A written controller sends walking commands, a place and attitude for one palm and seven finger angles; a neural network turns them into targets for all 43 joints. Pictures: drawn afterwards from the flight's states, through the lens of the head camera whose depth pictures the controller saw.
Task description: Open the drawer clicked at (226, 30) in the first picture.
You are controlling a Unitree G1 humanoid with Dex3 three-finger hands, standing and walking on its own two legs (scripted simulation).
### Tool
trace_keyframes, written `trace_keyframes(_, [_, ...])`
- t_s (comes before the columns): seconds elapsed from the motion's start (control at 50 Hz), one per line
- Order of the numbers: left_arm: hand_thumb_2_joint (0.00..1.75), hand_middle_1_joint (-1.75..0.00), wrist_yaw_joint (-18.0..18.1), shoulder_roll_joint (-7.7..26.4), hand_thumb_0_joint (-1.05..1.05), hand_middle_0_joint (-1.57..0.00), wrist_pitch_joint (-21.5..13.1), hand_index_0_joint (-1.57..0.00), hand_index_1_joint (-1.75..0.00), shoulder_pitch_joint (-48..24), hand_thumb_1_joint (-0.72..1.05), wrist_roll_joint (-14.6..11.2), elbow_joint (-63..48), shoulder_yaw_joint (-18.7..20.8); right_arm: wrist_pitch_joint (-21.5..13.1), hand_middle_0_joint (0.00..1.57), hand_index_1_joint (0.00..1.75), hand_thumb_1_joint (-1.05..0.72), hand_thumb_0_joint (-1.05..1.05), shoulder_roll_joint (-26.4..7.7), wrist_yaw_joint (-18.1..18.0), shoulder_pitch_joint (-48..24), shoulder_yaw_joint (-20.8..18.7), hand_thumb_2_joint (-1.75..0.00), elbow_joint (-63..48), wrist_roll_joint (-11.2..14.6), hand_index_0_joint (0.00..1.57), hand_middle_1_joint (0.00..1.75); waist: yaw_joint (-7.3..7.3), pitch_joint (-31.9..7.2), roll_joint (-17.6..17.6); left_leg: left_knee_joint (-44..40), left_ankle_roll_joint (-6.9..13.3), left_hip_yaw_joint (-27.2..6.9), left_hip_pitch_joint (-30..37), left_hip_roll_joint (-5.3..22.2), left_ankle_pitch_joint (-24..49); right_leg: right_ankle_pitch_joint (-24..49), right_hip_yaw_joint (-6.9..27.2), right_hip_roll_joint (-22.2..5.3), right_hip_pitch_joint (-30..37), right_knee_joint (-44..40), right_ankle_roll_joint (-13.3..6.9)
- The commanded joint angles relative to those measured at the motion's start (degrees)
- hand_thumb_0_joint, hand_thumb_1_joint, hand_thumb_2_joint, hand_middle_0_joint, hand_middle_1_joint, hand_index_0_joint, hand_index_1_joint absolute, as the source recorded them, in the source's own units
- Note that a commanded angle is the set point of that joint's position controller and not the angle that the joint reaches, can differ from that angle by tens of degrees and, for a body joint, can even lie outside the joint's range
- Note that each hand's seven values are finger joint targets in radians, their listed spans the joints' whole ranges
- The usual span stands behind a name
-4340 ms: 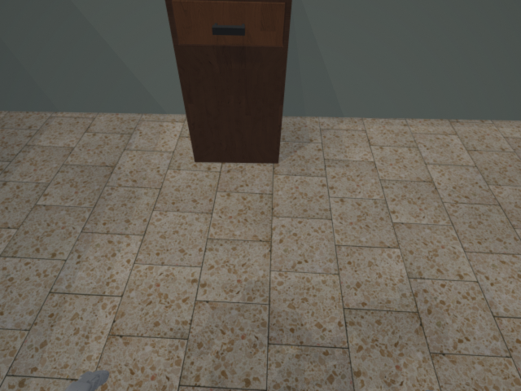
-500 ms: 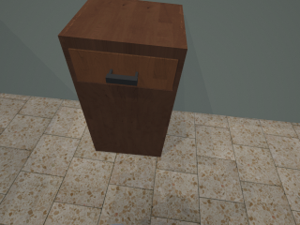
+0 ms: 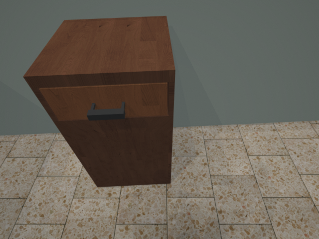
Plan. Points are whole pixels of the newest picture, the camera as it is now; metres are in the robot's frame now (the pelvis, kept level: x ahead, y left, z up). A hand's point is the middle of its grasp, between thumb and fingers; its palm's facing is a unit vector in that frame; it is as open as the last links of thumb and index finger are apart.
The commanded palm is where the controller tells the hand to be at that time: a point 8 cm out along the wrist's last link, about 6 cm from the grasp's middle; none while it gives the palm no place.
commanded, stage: come to a stop and stand still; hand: left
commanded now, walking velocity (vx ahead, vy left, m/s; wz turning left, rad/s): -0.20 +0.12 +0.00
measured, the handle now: (107, 109) +0.54 +0.20 -0.01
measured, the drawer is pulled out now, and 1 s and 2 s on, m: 0.00 0.00 0.00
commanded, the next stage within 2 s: look again from close up in 1.10 s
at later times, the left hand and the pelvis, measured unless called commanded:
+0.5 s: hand out of the picture -0.02 +0.21 -0.17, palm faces +0.08 -0.97 -0.24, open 7.3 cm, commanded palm none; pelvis -0.05 +0.02 +0.01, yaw +1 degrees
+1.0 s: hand out of the picture -0.09 +0.14 -0.17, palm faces +0.03 -0.99 -0.16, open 7.3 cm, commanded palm none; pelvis -0.08 -0.01 +0.01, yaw +0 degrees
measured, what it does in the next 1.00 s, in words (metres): steps on the spot: right foot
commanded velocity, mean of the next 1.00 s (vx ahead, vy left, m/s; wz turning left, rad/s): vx -0.02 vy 0.02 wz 0.00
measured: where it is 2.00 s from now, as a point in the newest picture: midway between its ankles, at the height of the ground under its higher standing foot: outside the picture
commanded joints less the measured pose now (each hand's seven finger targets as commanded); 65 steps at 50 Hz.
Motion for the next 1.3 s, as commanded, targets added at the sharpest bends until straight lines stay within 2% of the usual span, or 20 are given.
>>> trace_keyframes(0.0, [0.90, -0.30, 1.1, 9.9, 0.00, -0.20, -0.2, -0.20, -0.30, 7.0, 0.90, -0.8, -0.5, 1.8, 0.6, 0.20, 0.30, -0.90, 0.00, -3.9, -0.3, 5.4, -1.3, -0.90, -1.9, 0.3, 0.20, 0.30, 1.61, -4.2, -11.6, -1.2, -1.7, -4.9, -7.0, 3.6, 3.2, 36.7, 9.9, -12.2, 10.7, -4.5, -5.6])
trace_keyframes(0.08, [0.90, -0.30, 1.7, 9.8, 0.00, -0.20, 0.6, -0.20, -0.30, 4.6, 0.90, -0.5, -2.1, 2.6, 1.8, 0.20, 0.30, -0.90, 0.00, -4.0, -0.3, 4.7, -2.1, -0.90, -2.8, 0.0, 0.20, 0.30, 2.38, -5.6, -11.9, 8.6, -2.1, -5.0, -8.6, 2.3, -5.9, 34.2, 11.1, -14.8, 9.6, -8.5, -8.8])
trace_keyframes(0.16, [0.90, -0.30, 2.0, 10.1, 0.00, -0.20, 0.9, -0.20, -0.30, 2.7, 0.90, 0.2, -3.5, 3.7, 2.5, 0.20, 0.30, -0.90, 0.00, -3.8, -0.3, 2.8, -2.6, -0.90, -4.7, 0.2, 0.20, 0.30, 2.54, -6.5, -7.2, 14.6, -2.2, -7.3, -10.9, 2.4, -10.0, 31.6, 12.9, -16.9, 8.4, -9.9, -11.4])
trace_keyframes(0.24, [0.90, -0.30, 1.5, 9.4, 0.00, -0.20, 1.6, -0.20, -0.30, 0.2, 0.90, 0.0, -4.3, 3.8, 1.9, 0.20, 0.30, -0.90, 0.00, -3.6, -0.1, 6.3, -2.5, -0.90, -4.2, 0.0, 0.20, 0.30, 0.31, -7.7, -5.9, -1.7, -1.8, -6.2, -0.4, 1.9, 3.6, 12.0, 9.3, -11.8, 1.3, -7.0, -6.1])
trace_keyframes(0.28, [0.90, -0.30, 0.6, 5.5, 0.00, -0.20, 2.5, -0.20, -0.30, -0.4, 0.90, -0.6, -5.8, 2.9, 1.3, 0.20, 0.30, -0.90, 0.00, -8.7, -0.1, 3.7, -3.0, -0.90, -6.3, -0.9, 0.20, 0.30, 0.96, -3.2, 8.6, -12.4, 2.7, -18.6, -5.3, 12.3, 2.4, -5.8, 0.8, -1.5, -5.1, 0.5, -0.1])
trace_keyframes(0.3, [0.90, -0.30, 0.5, 4.9, 0.00, -0.20, 2.9, -0.20, -0.30, -1.1, 0.90, -0.3, -5.8, 2.7, 1.4, 0.20, 0.30, -0.90, 0.00, -10.1, -0.1, -1.6, -3.2, -0.90, -8.2, -1.1, 0.20, 0.30, 1.79, 0.0, 12.9, -17.7, 5.4, -21.9, -13.2, 16.3, -0.3, -9.4, -0.3, 0.6, -2.6, 7.3, 0.7])
trace_keyframes(0.38, [0.90, -0.30, 0.1, 4.7, 0.00, -0.20, 3.3, -0.20, -0.30, 3.5, 0.90, 0.2, -2.9, 2.4, 0.6, 0.20, 0.30, -0.90, 0.00, -9.6, -1.0, -6.6, -2.2, -0.90, -9.4, -1.0, 0.20, 0.30, 3.64, 2.2, 5.9, -15.9, 7.8, -16.2, -10.8, 14.2, 10.7, -12.0, 4.8, 0.4, -5.6, 21.2, 0.5])
trace_keyframes(0.48, [0.90, -0.30, 0.1, 4.1, 0.00, -0.20, 2.2, -0.20, -0.30, 4.8, 0.90, -0.3, -1.9, 0.8, 0.3, 0.20, 0.30, -0.90, 0.00, -10.4, -0.8, -3.8, -2.1, -0.90, -7.3, -0.7, 0.20, 0.30, 1.73, -1.4, 4.1, -11.8, 8.2, -14.5, 1.1, 13.6, 22.0, -12.2, 2.4, -0.1, -3.1, 6.2, 2.1])
trace_keyframes(0.54, [0.90, -0.30, 0.5, 5.4, 0.00, -0.20, 1.0, -0.20, -0.30, 9.2, 0.90, -0.3, 0.3, 0.5, -0.1, 0.20, 0.30, -0.90, 0.00, -9.9, -0.4, -3.3, -2.0, -0.90, -6.1, 0.2, 0.20, 0.30, 2.96, -4.3, 1.1, -5.8, 4.4, -11.9, 0.7, 9.9, 24.6, 3.8, 4.2, -0.9, 6.2, -11.0, 1.9])
trace_keyframes(0.58, [0.90, -0.30, 0.9, 7.6, 0.00, -0.20, 0.1, -0.20, -0.30, 8.9, 0.90, -0.4, 1.1, 0.3, -0.3, 0.20, 0.30, -0.90, 0.00, -7.7, -0.1, -3.7, -1.4, -0.90, -6.4, 0.7, 0.20, 0.30, 1.29, -4.1, -4.2, -4.9, 0.9, -9.0, -1.1, 5.9, 17.0, 15.3, 10.0, -6.6, 7.1, -10.5, -0.8])
trace_keyframes(0.6, [0.90, -0.30, 0.8, 7.8, 0.00, -0.20, 0.0, -0.20, -0.30, 8.6, 0.90, -0.5, 1.2, 0.0, -0.3, 0.20, 0.30, -0.90, 0.00, -7.5, 0.1, -3.6, -1.2, -0.90, -6.1, 0.6, 0.20, 0.30, 0.89, -4.0, -3.3, -6.3, 0.4, -9.0, 0.0, 5.3, 15.1, 15.0, 9.4, -7.2, 6.1, -10.1, -1.5])
trace_keyframes(0.64, [0.90, -0.30, 0.8, 6.8, 0.00, -0.20, -0.2, -0.20, -0.30, 8.3, 0.90, -0.5, 1.6, -0.1, 0.3, 0.20, 0.30, -0.90, 0.00, -7.9, 0.1, -3.9, -1.2, -0.90, -5.1, 0.2, 0.20, 0.30, 0.85, -3.5, -9.9, -5.5, 0.0, -8.1, 1.3, 5.4, 12.8, 11.6, 9.0, -5.4, 4.1, -11.1, -1.5])
trace_keyframes(0.74, [0.90, -0.30, 0.9, 5.9, 0.00, -0.20, 0.2, -0.20, -0.30, 9.3, 0.90, -0.7, 2.2, -0.5, 0.3, 0.20, 0.30, -0.90, 0.00, -7.6, 0.2, -3.5, -0.3, -0.90, -3.0, 0.1, 0.20, 0.30, 1.57, 2.0, -3.2, -9.7, 0.3, -9.4, -0.3, 6.0, 8.1, -1.9, 8.4, -3.5, 1.2, -14.1, -0.8])
trace_keyframes(0.9, [0.90, -0.30, 0.8, 5.3, 0.00, -0.20, 0.2, -0.20, -0.30, 11.2, 0.90, -0.8, 2.9, -0.4, 0.8, 0.20, 0.30, -0.90, 0.00, -6.0, 0.0, -0.5, 0.0, -0.90, -1.3, -0.3, 0.20, 0.30, 1.57, 4.5, -0.8, -9.7, -0.2, -8.7, -3.0, 4.9, 3.3, -10.6, 9.5, -3.2, -1.1, -17.0, -1.2])
trace_keyframes(1.16, [0.90, -0.30, 0.8, 3.2, 0.00, -0.20, 0.0, -0.20, -0.30, 13.1, 0.90, -0.9, 3.4, -0.4, 0.3, 0.20, 0.30, -0.90, 0.00, -4.2, -0.4, 3.7, 0.1, -0.90, -0.2, -0.3, 0.20, 0.30, 1.68, 3.4, -1.5, -9.5, 0.0, -9.3, -4.4, 5.5, 4.1, -7.9, 8.2, -2.6, -0.2, -15.3, -1.4])
trace_keyframes(1.18, [0.90, -0.30, 2.6, 4.9, 0.00, -0.20, -1.8, -0.20, -0.30, 16.2, 0.90, 0.4, 3.8, -1.4, -1.0, 0.20, 0.30, -0.90, 0.00, -6.9, 0.6, -4.5, 0.4, -0.90, -4.6, -0.4, 0.20, 0.30, 4.70, 6.2, -0.6, 3.6, -1.8, -7.3, -11.6, 5.6, 5.7, 11.4, 11.2, -5.9, 0.5, -13.7, -0.5])
trace_keyframes(1.2, [0.90, -0.30, 2.0, 8.1, 0.00, -0.20, -2.4, -0.20, -0.30, 12.9, 0.90, -0.1, 1.1, -0.7, -0.2, 0.20, 0.30, -0.90, 0.00, -3.8, 1.0, 0.5, 0.4, -0.90, -5.9, -0.3, 0.20, 0.30, 0.08, -0.3, -1.6, 4.9, -1.3, -8.3, -8.6, 3.5, -0.4, -4.9, 14.1, -9.0, 0.2, -16.1, -3.7])
trace_keyframes(1.22, [0.90, -0.30, 1.6, 7.8, 0.00, -0.20, -2.2, -0.20, -0.30, 10.6, 0.90, -0.1, -0.2, -0.4, 0.0, 0.20, 0.30, -0.90, 0.00, -3.8, 1.1, 2.2, 0.1, -0.90, -5.0, -0.6, 0.20, 0.30, -0.37, 1.0, -0.4, 4.7, -0.8, -7.7, -7.1, 3.1, 0.2, -16.0, 12.9, -7.7, -3.7, -16.6, -5.0])
trace_keyframes(1.24, [0.90, -0.30, 1.5, 8.0, 0.00, -0.20, -2.3, -0.20, -0.30, 9.5, 0.90, -0.2, -0.6, -0.2, 0.1, 0.20, 0.30, -0.90, 0.00, -4.3, 1.4, 4.5, 0.3, -0.90, -5.2, -0.8, 0.20, 0.30, -1.38, -1.2, -0.3, 4.1, -0.3, -7.7, -6.1, 3.3, 2.0, -16.8, 10.6, -6.4, -4.2, -14.5, -5.0])
trace_keyframes(1.28, [0.90, -0.30, 1.3, 5.6, 0.00, -0.20, -2.4, -0.20, -0.30, 10.2, 0.90, -0.5, -0.8, -0.5, -0.7, 0.20, 0.30, -0.90, 0.00, -4.4, 1.2, 5.6, 0.6, -0.90, -5.6, -0.9, 0.20, 0.30, -0.68, -1.9, -0.2, 0.6, 0.6, -9.5, -7.1, 3.9, 4.7, -11.8, 8.3, -3.5, -2.1, -10.0, -4.4])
